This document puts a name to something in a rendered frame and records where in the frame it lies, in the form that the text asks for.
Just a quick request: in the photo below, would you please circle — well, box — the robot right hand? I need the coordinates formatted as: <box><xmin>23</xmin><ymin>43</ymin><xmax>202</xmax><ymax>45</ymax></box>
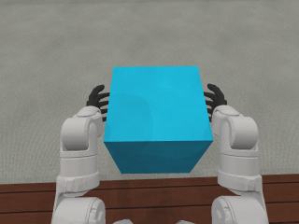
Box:
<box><xmin>204</xmin><ymin>83</ymin><xmax>227</xmax><ymax>122</ymax></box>

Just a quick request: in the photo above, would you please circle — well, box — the robot left hand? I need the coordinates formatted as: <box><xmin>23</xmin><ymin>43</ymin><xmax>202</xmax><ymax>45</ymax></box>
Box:
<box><xmin>86</xmin><ymin>84</ymin><xmax>110</xmax><ymax>122</ymax></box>

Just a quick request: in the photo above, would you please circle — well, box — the carton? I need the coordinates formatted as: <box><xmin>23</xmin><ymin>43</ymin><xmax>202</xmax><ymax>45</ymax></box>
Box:
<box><xmin>103</xmin><ymin>65</ymin><xmax>214</xmax><ymax>174</ymax></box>

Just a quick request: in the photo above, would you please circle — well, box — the robot right upper arm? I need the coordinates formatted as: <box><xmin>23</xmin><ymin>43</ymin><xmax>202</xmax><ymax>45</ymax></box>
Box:
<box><xmin>211</xmin><ymin>195</ymin><xmax>268</xmax><ymax>224</ymax></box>

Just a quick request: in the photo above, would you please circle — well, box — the robot left upper arm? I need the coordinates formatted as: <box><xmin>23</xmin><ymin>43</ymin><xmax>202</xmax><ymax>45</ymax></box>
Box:
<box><xmin>52</xmin><ymin>197</ymin><xmax>106</xmax><ymax>224</ymax></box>

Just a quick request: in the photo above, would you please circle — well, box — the left robot forearm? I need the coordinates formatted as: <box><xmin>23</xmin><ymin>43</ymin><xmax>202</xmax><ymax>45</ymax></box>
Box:
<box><xmin>50</xmin><ymin>105</ymin><xmax>104</xmax><ymax>224</ymax></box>

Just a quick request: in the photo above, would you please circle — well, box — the right robot forearm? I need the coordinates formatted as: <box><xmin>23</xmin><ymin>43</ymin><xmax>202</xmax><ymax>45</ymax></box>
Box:
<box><xmin>211</xmin><ymin>105</ymin><xmax>269</xmax><ymax>224</ymax></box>

